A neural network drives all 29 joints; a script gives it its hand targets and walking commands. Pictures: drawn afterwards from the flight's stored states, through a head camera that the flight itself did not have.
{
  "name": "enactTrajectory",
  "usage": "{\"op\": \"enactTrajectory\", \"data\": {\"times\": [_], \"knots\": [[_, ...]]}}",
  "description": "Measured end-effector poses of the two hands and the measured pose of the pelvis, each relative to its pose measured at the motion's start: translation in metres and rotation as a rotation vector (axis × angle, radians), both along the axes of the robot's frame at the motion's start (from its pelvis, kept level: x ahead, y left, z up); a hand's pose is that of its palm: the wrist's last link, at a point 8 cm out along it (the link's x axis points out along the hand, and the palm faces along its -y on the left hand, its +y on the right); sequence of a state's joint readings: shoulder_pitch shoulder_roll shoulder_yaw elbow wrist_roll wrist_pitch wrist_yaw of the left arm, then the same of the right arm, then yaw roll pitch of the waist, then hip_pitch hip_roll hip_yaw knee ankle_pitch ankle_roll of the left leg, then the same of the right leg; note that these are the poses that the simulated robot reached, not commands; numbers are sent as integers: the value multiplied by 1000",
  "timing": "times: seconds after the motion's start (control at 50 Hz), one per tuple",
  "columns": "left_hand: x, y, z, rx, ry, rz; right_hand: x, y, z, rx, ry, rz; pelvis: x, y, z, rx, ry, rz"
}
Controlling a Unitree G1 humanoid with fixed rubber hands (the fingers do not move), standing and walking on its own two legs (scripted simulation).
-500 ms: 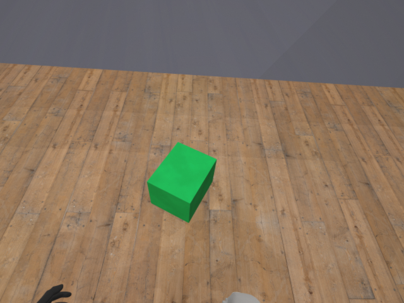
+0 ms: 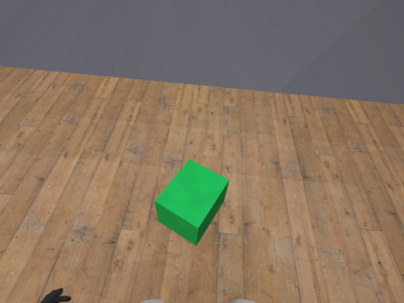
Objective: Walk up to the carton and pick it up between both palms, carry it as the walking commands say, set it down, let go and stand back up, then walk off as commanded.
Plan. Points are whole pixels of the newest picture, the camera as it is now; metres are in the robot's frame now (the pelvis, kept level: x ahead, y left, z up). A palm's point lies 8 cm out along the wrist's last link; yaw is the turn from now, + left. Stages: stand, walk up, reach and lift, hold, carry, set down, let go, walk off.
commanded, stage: walk up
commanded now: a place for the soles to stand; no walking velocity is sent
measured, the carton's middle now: (192, 201) +0.66 +0.03 -0.65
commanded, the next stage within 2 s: none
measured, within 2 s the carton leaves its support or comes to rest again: neither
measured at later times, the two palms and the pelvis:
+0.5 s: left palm (61, 302) +0.13 +0.27 -0.10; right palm out of the picture +0.12 -0.34 -0.10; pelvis +0.06 -0.03 +0.00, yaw +2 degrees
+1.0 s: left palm (63, 298) +0.14 +0.28 -0.11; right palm (355, 295) +0.17 -0.32 -0.10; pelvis +0.08 -0.03 +0.00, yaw +2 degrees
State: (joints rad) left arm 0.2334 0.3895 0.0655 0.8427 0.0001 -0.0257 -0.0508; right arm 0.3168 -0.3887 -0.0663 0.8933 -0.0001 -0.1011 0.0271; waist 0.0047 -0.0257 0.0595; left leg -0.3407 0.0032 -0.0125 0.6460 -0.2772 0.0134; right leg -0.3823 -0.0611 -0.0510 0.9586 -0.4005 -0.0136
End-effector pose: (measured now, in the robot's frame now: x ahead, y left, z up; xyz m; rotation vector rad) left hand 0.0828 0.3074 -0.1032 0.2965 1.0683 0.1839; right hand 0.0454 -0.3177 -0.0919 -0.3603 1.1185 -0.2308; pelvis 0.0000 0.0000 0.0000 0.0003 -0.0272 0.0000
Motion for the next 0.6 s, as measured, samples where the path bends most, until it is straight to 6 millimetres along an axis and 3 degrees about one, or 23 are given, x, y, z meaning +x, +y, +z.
{"op": "enactTrajectory", "data": {"times": [0.12,0.22,0.38,0.6], "knots": [[26,-14,-2,-8,12,-25,13,-16,4,-16,17,-17,20,-13,1,9,19,10],[41,-32,-2,30,3,-20,25,-35,-12,4,31,-28,35,-33,-6,26,13,4],[52,-42,12,39,-11,11,54,-33,-15,35,31,-5,55,-38,2,32,-4,13],[46,-36,-8,-3,47,48,89,-20,-8,10,1,43,67,-30,-2,10,2,34]]}}
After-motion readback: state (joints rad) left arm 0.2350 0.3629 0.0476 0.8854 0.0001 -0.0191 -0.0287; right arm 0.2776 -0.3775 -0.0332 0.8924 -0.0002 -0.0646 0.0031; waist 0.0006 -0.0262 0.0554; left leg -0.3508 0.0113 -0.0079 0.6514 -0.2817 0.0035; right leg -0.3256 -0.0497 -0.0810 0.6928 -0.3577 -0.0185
